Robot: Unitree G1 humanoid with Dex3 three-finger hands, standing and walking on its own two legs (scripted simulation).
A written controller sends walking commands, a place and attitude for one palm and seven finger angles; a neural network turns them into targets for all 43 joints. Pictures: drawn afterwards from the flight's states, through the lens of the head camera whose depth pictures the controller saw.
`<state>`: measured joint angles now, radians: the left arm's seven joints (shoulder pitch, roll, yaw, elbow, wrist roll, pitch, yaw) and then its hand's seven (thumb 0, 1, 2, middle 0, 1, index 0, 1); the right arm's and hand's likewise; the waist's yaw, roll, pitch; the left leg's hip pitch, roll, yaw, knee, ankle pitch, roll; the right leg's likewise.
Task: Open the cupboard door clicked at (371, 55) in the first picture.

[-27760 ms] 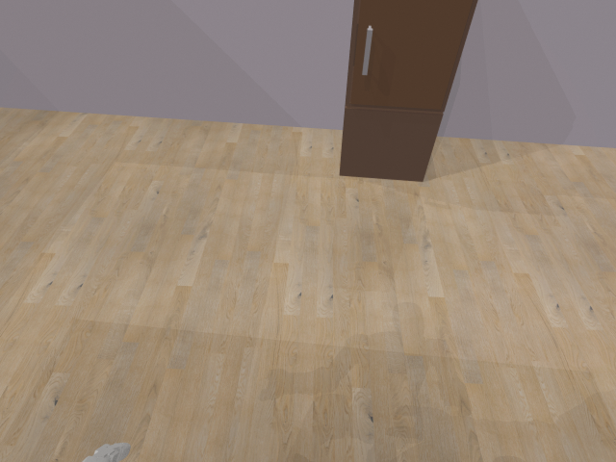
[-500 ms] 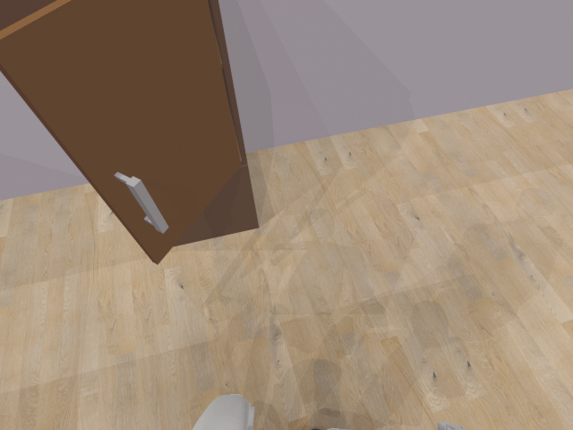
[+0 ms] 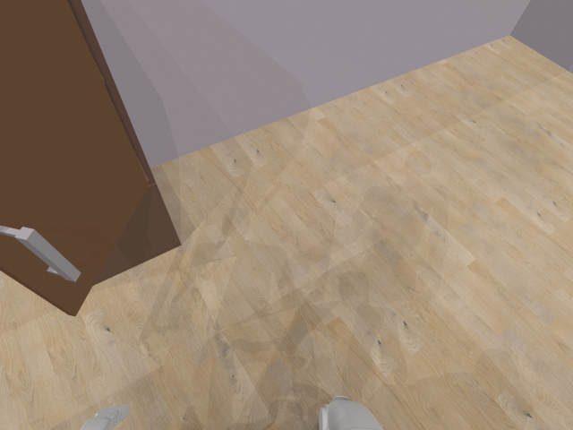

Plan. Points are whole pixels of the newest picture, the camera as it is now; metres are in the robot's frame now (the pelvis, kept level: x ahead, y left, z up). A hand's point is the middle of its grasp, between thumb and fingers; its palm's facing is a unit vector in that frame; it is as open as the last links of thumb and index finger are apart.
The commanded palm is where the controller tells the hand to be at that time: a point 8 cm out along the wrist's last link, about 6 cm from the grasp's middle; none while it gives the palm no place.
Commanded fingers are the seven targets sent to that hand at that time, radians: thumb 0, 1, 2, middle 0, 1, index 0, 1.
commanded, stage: walk to a spot facing it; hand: left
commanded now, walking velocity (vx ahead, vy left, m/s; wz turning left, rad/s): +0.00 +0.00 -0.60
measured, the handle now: (41, 255) +0.36 +0.46 -0.11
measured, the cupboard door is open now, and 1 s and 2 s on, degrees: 47 47 47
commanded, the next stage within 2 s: turn to face it in 1.64 s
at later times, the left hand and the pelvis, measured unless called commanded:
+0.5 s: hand (210, 377) +0.20 +0.14 -0.18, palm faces -0.31 -0.93 -0.18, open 7.4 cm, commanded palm none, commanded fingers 0.00 0.90 0.90 -0.20 -0.30 -0.20 -0.30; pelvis +0.05 -0.02 -0.01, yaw -19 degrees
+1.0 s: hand (336, 288) +0.37 -0.07 -0.16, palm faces -0.61 -0.77 -0.21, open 7.4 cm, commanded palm none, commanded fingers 0.00 0.90 0.90 -0.20 -0.30 -0.20 -0.30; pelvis +0.17 -0.16 -0.01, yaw -37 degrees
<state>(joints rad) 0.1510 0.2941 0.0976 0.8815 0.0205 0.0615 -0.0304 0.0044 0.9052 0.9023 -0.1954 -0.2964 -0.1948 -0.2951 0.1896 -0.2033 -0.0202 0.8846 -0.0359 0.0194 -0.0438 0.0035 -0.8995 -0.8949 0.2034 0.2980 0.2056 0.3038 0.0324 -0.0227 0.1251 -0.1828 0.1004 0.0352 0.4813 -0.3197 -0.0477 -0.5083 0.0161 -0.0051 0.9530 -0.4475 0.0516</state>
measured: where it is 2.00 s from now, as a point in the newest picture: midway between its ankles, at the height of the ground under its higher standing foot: (420, 331)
